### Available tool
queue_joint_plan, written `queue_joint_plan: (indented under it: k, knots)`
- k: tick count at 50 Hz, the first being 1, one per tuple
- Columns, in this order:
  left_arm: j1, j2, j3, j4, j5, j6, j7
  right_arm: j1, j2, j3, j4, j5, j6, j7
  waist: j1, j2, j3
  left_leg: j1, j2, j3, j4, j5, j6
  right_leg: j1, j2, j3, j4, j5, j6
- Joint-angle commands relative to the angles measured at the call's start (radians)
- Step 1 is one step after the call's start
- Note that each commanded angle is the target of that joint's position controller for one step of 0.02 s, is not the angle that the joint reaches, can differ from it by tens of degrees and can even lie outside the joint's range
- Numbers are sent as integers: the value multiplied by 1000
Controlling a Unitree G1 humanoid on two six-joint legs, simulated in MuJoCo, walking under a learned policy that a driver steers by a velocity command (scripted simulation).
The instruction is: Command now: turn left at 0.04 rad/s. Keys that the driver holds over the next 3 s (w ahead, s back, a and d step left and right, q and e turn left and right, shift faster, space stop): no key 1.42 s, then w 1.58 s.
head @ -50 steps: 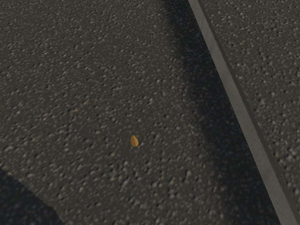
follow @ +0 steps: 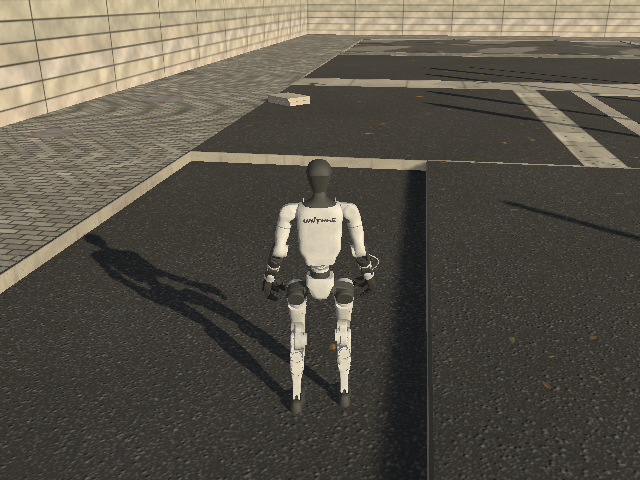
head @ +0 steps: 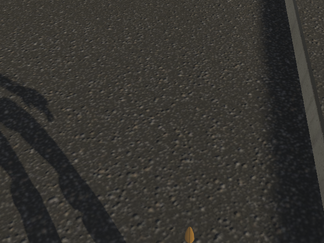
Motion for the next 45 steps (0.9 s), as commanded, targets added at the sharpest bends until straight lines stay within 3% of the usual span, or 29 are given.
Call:
queue_joint_plan:
  k: [1,11,24,45]
  knots:
    - [-30,100,22,-28,-4,-9,7,15,-123,-34,-49,3,-12,-4,-9,5,-41,-46,57,-63,-115,182,35,78,-41,49,-52,126,-19]
    - [-43,110,26,64,-10,11,26,31,-111,-35,12,6,-18,-5,-3,4,-41,-29,42,-40,-127,252,30,118,-46,52,-46,169,-18]
    - [-49,104,29,160,-12,25,40,53,-108,-29,125,8,-21,-12,-1,4,-13,-25,32,-22,-166,211,25,124,-39,47,-74,138,-16]
    - [18,75,23,225,-13,26,51,100,-78,-9,271,12,-22,-16,-6,0,19,-39,20,-2,-199,142,25,109,-28,38,-95,98,-13]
